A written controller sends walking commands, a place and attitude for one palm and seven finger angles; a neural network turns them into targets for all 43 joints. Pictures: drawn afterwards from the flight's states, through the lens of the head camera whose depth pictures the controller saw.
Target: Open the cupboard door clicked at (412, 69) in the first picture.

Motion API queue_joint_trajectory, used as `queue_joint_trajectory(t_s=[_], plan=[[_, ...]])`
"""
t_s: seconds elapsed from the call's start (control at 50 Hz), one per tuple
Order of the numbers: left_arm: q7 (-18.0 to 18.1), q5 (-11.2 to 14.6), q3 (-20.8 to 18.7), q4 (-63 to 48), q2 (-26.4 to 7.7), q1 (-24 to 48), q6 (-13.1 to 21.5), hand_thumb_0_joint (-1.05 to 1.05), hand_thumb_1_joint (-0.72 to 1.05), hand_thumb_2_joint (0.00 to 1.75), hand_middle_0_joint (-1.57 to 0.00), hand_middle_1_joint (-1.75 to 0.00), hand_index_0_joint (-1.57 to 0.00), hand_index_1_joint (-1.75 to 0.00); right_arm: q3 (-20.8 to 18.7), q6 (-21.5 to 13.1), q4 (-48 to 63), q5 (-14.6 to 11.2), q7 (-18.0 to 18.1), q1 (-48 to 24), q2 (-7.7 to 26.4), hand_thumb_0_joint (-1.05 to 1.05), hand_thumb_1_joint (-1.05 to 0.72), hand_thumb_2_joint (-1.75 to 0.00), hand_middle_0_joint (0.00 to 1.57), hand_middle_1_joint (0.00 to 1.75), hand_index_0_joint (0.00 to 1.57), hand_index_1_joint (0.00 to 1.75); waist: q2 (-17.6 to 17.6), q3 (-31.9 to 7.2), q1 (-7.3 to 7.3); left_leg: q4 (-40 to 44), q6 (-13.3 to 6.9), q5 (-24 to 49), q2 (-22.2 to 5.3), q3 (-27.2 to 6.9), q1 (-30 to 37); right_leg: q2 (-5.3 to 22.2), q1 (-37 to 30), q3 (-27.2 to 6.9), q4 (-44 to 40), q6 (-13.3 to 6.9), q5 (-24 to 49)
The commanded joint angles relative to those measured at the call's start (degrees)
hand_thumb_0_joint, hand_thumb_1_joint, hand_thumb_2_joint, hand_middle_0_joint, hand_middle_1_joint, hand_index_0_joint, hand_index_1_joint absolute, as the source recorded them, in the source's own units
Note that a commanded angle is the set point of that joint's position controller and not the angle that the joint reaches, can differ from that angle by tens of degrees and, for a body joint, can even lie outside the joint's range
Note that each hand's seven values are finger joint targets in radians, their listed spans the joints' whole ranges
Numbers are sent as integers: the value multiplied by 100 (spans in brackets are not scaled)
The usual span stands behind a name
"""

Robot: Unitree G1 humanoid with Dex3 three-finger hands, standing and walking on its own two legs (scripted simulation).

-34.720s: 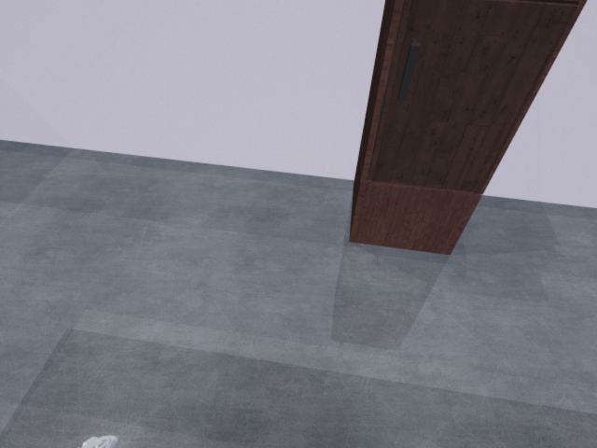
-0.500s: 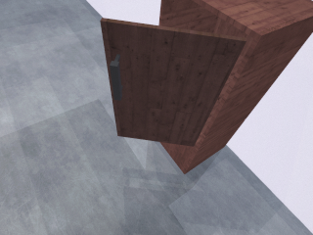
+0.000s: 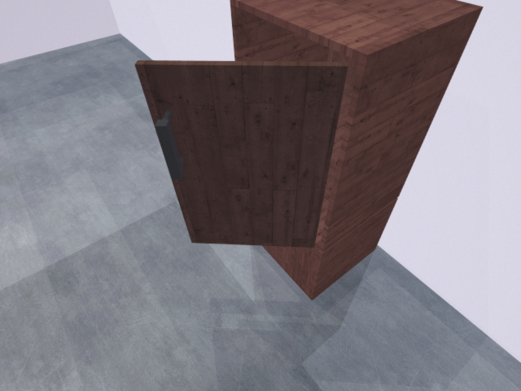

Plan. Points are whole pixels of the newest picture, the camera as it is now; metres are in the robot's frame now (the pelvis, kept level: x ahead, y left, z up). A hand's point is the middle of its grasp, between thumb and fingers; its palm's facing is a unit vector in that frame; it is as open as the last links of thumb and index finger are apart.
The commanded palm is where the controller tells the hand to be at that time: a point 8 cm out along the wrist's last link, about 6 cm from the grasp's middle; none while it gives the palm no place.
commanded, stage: come to a stop and stand still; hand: left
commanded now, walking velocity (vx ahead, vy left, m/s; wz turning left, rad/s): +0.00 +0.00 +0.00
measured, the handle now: (172, 145) +0.59 +0.22 +0.05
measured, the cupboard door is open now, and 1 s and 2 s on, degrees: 49 49 49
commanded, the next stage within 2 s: look again from close up in 0.22 s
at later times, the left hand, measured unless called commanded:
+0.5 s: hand out of the picture +0.02 +0.19 -0.17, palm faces +0.00 -0.98 -0.22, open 7.4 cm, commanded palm none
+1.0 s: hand out of the picture +0.10 +0.22 -0.12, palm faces +0.18 -0.95 -0.24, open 7.4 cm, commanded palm +0.11 +0.27 -0.06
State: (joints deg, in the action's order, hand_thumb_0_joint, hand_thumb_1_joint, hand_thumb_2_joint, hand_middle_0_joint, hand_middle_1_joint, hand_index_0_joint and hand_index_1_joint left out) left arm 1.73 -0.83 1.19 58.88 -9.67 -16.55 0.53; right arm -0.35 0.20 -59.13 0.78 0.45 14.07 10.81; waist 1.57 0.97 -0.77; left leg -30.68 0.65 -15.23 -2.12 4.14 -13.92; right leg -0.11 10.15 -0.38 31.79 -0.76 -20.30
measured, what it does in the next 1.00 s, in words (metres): stands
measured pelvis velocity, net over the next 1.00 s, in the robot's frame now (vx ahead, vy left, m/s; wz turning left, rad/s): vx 0.01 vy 0.01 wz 0.01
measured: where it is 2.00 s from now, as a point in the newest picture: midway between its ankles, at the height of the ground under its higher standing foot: outside the picture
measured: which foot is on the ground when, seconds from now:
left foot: down 0.00-1.00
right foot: down 0.00-1.00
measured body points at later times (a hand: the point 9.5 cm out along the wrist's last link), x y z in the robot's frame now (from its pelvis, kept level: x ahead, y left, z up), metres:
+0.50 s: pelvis +0.00 -0.01 +0.00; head +0.01 +0.00 +0.45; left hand +0.02 +0.24 -0.15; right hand +0.03 -0.25 -0.15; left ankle +0.01 +0.13 -0.73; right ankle -0.03 -0.11 -0.73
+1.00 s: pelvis +0.01 +0.01 +0.00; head +0.02 +0.01 +0.45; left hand +0.09 +0.27 -0.10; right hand +0.08 -0.25 -0.13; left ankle +0.01 +0.13 -0.73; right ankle -0.03 -0.11 -0.73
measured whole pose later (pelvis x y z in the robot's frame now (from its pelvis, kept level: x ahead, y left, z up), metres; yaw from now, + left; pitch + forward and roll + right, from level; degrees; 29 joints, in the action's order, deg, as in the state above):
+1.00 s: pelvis +0.01 +0.01 +0.00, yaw +0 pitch +0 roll +1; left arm 2.1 4.0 -4.5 33.0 -12.7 -21.5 -0.7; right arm -0.7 -6.7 -55.0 -1.3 2.7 13.8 13.3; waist -1.1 1.8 0.7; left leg -27.1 0.2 -13.7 -1.2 4.3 -13.2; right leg 0.7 9.9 -0.1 29.3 -0.4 -18.7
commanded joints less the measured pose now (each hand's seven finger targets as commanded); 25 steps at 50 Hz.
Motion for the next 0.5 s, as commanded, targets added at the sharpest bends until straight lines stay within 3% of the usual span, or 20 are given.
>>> queue_joint_trajectory(t_s=[0.0, 0.1, 0.24, 0.36, 0.4, 0.48], plan=[[47, 3, -186, -256, -902, -138, 97, 0, 90, 90, -20, -30, -20, -30, -90, -106, 189, 28, 29, 156, 520, 0, -90, -90, 20, 30, 20, 30, -501, 476, 10, 517, -179, -64, -216, -329, 81, 503, 910, -714, -1230, -226, -309], [32, 13, -217, -190, -960, -157, 128, 0, 90, 90, -20, -30, -20, -30, -82, -177, 57, 11, 58, 186, 583, 0, -90, -90, 20, 30, 20, 30, -232, 324, 53, 596, -185, 367, -306, -364, 145, 489, 649, -656, -1066, -218, 487], [19, 15, -230, -10, -971, -213, 144, 0, 90, 90, -20, -30, -20, -30, -85, -225, -125, -5, 97, 168, 657, 0, -90, -90, 20, 30, 20, 30, -231, 10, 91, 589, -200, 851, -399, -370, 322, 511, 314, -598, -909, -209, 1374], [7, -1, -232, 94, -972, -156, 124, 0, 90, 90, -20, -30, -20, -30, -82, -208, -218, -13, 110, 80, 659, 0, -90, -90, 20, 30, 20, 30, -256, 198, 97, 674, -195, 803, -438, -367, 315, 502, 355, -563, -979, -190, 1358], [2, 7, -237, 102, -1012, -110, 120, 0, 90, 90, -20, -30, -20, -30, -86, -220, -221, -10, 112, 48, 731, 0, -90, -90, 20, 30, 20, 30, -91, 110, 105, 693, -205, 915, -448, -395, 361, 511, 294, -573, -947, -187, 1430], [-5, 0, -235, 126, -1052, -52, 119, 0, 90, 90, -20, -30, -20, -30, -99, -227, -214, -15, 113, -48, 805, 0, -90, -90, 20, 30, 20, 30, -155, 76, 100, 734, -220, 993, -470, -426, 425, 522, 276, -558, -964, -167, 1500]])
